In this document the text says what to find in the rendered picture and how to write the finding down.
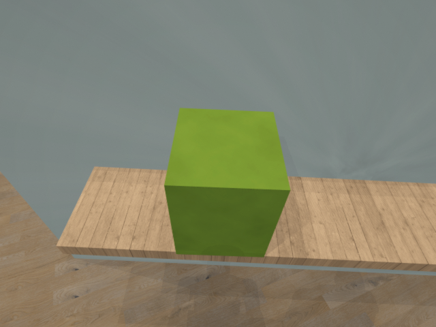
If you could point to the table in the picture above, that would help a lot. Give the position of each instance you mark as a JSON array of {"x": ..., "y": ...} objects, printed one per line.
[{"x": 325, "y": 222}]

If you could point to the carton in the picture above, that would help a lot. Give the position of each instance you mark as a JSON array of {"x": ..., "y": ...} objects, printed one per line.
[{"x": 226, "y": 182}]

